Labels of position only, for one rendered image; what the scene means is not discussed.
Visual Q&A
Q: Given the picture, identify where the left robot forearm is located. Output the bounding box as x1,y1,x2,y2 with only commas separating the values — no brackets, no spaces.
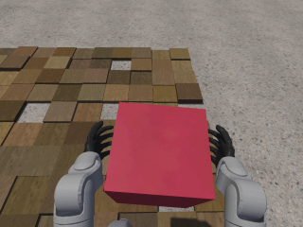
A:
53,151,104,227

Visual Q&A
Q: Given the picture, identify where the robot right hand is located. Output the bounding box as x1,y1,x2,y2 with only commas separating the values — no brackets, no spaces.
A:
207,125,235,168

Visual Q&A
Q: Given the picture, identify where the right robot forearm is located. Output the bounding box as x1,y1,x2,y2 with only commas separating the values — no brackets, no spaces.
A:
215,156,267,227

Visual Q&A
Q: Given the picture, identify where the carton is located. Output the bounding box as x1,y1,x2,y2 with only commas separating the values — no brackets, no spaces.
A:
103,102,216,208

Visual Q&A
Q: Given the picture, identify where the robot left hand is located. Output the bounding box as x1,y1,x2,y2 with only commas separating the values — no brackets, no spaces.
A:
83,120,114,160

